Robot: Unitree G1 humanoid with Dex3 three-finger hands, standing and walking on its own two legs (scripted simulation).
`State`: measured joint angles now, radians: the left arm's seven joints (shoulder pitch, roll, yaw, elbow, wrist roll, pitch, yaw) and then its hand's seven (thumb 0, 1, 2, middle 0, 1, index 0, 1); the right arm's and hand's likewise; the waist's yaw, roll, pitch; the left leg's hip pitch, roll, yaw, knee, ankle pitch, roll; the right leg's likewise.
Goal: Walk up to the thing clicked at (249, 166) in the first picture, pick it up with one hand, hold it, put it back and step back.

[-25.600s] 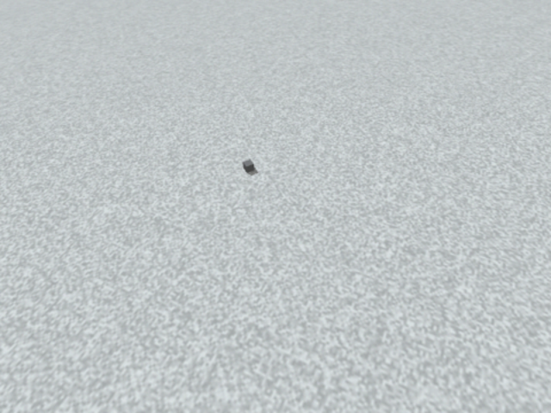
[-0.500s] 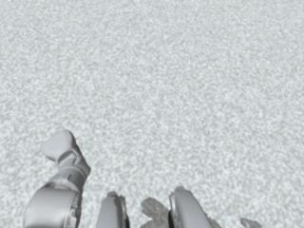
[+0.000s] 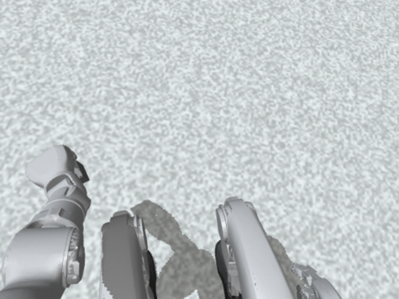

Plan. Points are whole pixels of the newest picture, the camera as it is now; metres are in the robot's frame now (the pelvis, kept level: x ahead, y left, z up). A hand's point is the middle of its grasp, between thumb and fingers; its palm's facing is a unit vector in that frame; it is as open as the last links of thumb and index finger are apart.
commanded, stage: crouch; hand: left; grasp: from above
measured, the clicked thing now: (73, 174) +0.42 +0.27 -0.22
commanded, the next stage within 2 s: lower in 0.74 s
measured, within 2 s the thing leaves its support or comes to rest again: rests again in 1.84 s
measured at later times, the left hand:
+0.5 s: hand (78, 182) +0.41 +0.27 -0.24, palm faces -0.35 -0.25 -0.90, open 7.1 cm
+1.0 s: hand (83, 186) +0.41 +0.27 -0.29, palm faces -0.37 -0.25 -0.89, open 7.1 cm
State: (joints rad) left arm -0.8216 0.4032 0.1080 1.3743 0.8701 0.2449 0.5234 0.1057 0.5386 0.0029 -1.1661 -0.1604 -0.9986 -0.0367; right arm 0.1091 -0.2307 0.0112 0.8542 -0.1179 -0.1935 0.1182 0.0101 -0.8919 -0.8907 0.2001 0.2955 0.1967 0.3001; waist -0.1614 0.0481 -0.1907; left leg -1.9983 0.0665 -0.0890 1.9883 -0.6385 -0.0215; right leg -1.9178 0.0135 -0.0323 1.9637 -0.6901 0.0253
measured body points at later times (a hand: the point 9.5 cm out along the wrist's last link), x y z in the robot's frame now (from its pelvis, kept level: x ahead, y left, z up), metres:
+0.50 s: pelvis -0.02 +0.00 -0.08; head +0.20 +0.02 +0.31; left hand +0.42 +0.27 -0.19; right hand +0.04 -0.27 -0.21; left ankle +0.08 +0.13 -0.42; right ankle +0.08 -0.13 -0.42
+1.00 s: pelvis -0.01 +0.00 -0.12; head +0.21 +0.02 +0.27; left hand +0.42 +0.28 -0.24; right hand +0.02 -0.27 -0.24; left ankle +0.08 +0.13 -0.42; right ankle +0.08 -0.13 -0.42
